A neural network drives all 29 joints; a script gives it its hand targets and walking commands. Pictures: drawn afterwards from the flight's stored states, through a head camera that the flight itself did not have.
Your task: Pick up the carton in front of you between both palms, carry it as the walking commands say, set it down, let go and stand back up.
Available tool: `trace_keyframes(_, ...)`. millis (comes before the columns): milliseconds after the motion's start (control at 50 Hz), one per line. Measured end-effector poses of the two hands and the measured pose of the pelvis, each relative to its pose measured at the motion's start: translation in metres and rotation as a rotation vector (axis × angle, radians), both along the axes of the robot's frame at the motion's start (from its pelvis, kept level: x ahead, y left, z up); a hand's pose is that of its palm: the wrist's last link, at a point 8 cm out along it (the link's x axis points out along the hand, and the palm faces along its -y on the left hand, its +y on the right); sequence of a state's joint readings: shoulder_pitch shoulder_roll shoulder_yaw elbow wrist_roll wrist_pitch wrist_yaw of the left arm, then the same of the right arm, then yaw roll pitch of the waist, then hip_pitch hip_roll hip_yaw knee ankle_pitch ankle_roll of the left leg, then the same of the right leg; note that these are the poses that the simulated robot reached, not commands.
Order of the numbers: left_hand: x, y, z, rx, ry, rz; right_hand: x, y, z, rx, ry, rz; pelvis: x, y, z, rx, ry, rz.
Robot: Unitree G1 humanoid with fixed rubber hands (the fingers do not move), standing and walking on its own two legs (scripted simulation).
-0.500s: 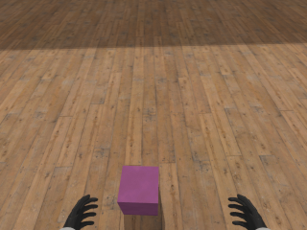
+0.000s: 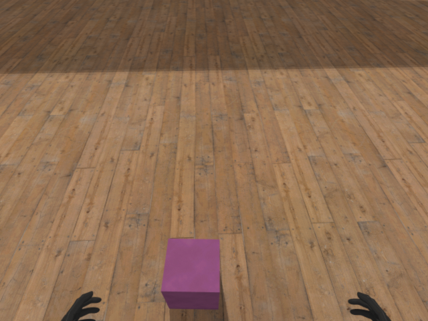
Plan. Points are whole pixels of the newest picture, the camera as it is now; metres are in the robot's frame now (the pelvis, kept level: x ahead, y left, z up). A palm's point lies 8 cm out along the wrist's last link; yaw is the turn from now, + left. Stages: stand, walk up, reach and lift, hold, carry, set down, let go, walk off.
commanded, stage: stand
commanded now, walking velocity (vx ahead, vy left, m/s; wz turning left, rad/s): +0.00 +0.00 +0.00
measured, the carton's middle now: (193, 274) +0.43 +0.11 -0.65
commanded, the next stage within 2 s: none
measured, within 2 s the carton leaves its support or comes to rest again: neither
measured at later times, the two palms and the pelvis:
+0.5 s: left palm out of the picture +0.12 +0.30 -0.09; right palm out of the picture +0.12 -0.29 -0.09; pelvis +0.00 +0.01 +0.00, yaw +0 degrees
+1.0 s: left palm out of the picture +0.08 +0.31 -0.09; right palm out of the picture +0.08 -0.30 -0.09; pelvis -0.02 +0.00 +0.01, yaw +0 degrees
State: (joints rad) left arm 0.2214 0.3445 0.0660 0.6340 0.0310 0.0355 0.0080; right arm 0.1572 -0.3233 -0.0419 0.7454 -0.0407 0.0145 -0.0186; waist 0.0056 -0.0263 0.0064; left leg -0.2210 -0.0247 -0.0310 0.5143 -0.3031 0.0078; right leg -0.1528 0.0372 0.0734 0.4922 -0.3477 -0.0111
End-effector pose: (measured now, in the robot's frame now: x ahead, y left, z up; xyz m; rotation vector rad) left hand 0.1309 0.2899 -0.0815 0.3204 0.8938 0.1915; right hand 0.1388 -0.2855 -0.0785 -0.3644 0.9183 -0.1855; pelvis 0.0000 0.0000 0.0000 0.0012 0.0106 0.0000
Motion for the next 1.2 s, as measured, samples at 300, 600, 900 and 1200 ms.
trace_keyframes(300, 0.004, 0.002, -0.007, 0.005, 0.042, -0.013, -0.004, 0.004, -0.009, 0.007, 0.042, -0.025, 0.006, 0.006, 0.001, 0.003, -0.006, -0.006)
trace_keyframes(600, -0.018, 0.008, -0.008, 0.022, 0.089, -0.004, -0.028, -0.005, -0.010, 0.001, 0.089, -0.044, -0.004, 0.005, 0.005, 0.002, -0.026, -0.005)
trace_keyframes(900, -0.045, 0.014, -0.011, 0.028, 0.147, 0.015, -0.051, -0.013, -0.012, -0.004, 0.138, -0.055, -0.016, 0.004, 0.009, 0.000, -0.040, -0.004)
trace_keyframes(1200, -0.059, 0.018, -0.012, 0.032, 0.182, 0.026, -0.066, -0.016, -0.013, -0.010, 0.176, -0.060, -0.024, 0.004, 0.010, -0.001, -0.047, 0.001)
